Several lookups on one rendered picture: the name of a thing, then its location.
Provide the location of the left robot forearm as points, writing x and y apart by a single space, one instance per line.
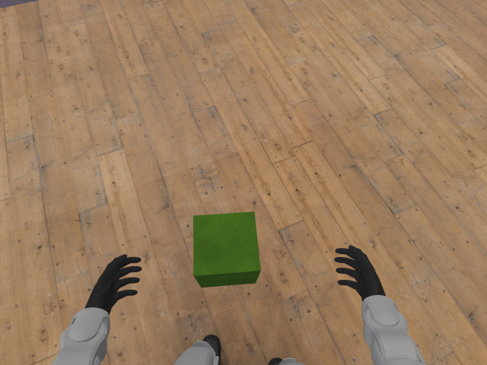
84 342

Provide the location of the robot left foot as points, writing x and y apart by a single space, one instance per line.
214 341

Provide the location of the robot right hand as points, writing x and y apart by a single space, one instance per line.
368 283

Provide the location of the left robot shin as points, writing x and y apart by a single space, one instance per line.
203 344

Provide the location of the carton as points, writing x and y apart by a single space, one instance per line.
225 249

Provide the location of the robot left hand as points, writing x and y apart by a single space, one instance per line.
105 295

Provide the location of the right robot forearm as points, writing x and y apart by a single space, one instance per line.
385 332

